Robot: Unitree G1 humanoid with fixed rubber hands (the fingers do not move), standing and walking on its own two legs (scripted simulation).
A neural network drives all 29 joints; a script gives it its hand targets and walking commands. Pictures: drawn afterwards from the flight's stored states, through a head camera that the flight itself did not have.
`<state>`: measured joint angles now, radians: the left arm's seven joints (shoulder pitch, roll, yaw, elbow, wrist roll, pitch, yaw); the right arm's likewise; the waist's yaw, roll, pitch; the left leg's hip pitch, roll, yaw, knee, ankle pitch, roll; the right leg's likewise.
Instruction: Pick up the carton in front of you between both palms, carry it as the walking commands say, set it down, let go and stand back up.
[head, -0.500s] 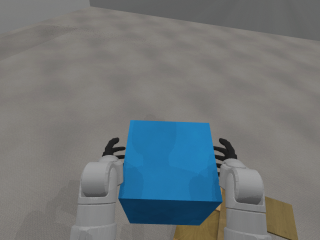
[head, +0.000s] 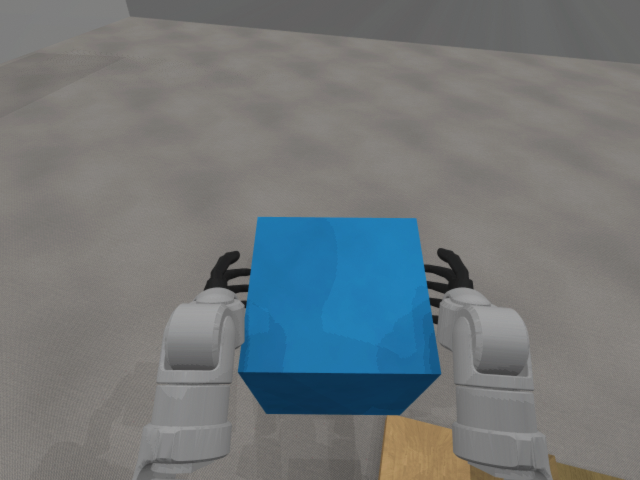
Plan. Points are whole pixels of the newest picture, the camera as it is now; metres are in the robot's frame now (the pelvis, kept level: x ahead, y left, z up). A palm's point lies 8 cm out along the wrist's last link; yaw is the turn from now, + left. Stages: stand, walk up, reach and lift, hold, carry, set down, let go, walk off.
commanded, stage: carry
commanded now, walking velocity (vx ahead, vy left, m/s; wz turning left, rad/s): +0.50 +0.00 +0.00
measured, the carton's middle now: (334, 324) +0.35 +0.00 +0.01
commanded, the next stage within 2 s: none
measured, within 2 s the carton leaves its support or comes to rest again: neither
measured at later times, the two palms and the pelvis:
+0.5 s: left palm (230, 154) +0.69 +0.20 +0.09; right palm (376, 156) +0.66 -0.08 +0.11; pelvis +0.31 +0.07 +0.00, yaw -3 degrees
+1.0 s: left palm (256, 81) +0.97 +0.19 +0.14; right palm (371, 77) +0.99 -0.10 +0.15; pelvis +0.62 +0.04 +0.02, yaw -1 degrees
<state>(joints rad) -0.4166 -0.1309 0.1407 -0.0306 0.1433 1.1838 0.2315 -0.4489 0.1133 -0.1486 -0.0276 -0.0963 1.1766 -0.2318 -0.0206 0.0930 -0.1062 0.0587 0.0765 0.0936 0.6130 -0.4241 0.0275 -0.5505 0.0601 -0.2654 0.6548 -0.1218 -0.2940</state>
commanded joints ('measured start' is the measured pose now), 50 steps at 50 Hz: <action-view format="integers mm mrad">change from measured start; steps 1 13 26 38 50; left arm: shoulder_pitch -774 -1097 -1055 -1076 -1155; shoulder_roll -998 -1016 -1058 -1004 -1084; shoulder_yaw -586 -525 -457 -571 -507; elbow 75 67 8 -45 28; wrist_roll -476 -612 -526 -508 -584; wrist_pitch -63 -25 24 -25 37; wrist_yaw -403 -402 -328 -338 -398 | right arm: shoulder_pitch -752 -939 -989 -872 -987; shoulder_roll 1008 1024 1106 1094 1079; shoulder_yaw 576 518 555 580 520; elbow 67 89 -8 187 40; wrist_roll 415 369 527 450 410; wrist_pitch -74 -38 42 35 12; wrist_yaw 385 272 374 387 321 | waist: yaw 44 78 -52 67 71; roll -89 -303 92 -99 -212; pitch -359 -331 -464 -489 -377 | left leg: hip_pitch -698 -649 91 -365 -743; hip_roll -5 -83 213 18 -36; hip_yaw -186 27 -334 -7 -21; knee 735 -35 -286 285 91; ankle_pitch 11 246 589 537 219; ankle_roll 8 -22 158 -30 -16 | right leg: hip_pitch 686 645 -71 774 787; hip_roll -350 -222 -56 -248 -324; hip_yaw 591 284 186 337 367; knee -287 -194 228 -210 -284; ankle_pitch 284 425 -244 350 411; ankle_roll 67 98 271 120 96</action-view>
